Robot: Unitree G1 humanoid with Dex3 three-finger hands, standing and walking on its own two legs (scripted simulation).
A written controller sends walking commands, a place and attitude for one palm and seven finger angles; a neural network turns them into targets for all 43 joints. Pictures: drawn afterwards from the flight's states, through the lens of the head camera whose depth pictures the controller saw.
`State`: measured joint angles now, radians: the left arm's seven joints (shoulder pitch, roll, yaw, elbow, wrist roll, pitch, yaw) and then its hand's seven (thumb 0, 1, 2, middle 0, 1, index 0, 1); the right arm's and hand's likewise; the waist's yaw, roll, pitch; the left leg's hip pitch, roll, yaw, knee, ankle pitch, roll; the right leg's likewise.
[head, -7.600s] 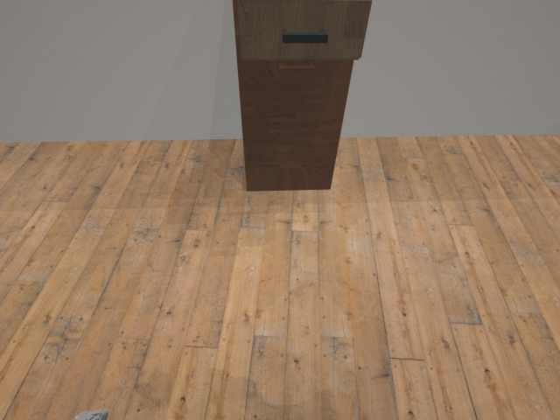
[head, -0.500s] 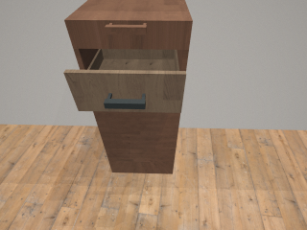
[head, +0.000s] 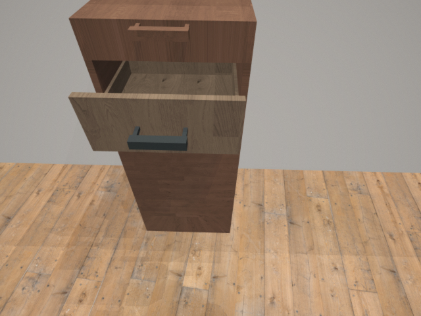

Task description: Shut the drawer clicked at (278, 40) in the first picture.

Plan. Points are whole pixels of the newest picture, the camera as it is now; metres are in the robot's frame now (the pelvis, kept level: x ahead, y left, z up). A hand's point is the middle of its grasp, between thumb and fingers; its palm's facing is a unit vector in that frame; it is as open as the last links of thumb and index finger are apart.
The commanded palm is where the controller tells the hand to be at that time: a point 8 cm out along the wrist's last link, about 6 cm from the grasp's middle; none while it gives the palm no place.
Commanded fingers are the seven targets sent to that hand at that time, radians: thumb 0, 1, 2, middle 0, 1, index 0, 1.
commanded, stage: come to a stop and stand still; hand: left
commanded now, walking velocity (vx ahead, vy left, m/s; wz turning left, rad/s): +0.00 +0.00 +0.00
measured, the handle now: (159, 136) +0.48 +0.15 +0.08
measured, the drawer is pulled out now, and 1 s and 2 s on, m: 0.17 0.17 0.17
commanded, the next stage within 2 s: look again from close up in 0.20 s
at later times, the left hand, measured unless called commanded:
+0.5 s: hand out of the picture +0.03 +0.16 -0.17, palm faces +0.05 -0.98 -0.20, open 7.3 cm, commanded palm none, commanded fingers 0.00 0.90 0.90 -0.20 -0.30 -0.20 -0.30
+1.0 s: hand out of the picture +0.06 +0.17 -0.16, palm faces +0.17 -0.97 -0.20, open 7.2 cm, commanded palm +0.12 +0.21 -0.06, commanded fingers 0.00 0.90 0.90 -0.28 -0.39 -0.28 -0.39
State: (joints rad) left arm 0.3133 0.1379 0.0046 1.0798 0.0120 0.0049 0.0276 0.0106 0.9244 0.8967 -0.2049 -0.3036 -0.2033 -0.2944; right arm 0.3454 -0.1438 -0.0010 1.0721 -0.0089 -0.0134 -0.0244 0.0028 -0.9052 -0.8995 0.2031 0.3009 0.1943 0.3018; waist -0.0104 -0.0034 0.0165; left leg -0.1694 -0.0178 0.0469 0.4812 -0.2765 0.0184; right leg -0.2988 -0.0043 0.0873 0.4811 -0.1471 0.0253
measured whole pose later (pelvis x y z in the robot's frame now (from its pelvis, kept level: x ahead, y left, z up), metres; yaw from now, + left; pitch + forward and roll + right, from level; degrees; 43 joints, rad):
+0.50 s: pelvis +0.02 -0.01 +0.00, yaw +1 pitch -2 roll +0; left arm 0.27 0.16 0.01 1.08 0.01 0.00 0.03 0.00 0.92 0.90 -0.20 -0.30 -0.20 -0.29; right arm 0.30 -0.15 0.00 1.10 -0.01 -0.02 -0.03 0.00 -0.91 -0.90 0.20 0.30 0.19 0.30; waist -0.01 0.00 0.04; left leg -0.13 0.01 0.03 0.44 -0.28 0.00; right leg -0.26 0.02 0.06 0.45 -0.16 0.00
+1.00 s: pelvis +0.03 -0.01 +0.00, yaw +1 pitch -2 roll +0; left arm 0.40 0.16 0.03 0.74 -0.07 0.10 0.06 0.02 0.94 0.90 -0.21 -0.31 -0.21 -0.30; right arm 0.34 -0.14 0.02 1.03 0.02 -0.07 -0.05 0.00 -0.91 -0.90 0.20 0.30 0.20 0.30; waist 0.00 -0.01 0.05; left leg -0.13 0.00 0.02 0.46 -0.30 0.00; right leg -0.26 0.01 0.06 0.47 -0.18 0.01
